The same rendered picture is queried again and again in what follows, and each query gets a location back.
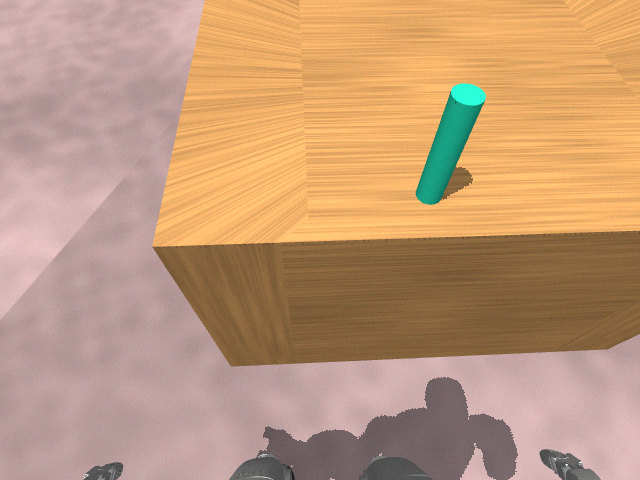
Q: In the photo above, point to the right robot hand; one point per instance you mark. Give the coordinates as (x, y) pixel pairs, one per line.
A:
(568, 467)

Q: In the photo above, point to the left robot hand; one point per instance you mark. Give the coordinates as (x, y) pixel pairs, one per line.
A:
(110, 471)

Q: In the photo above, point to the can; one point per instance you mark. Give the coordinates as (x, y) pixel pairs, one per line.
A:
(462, 109)

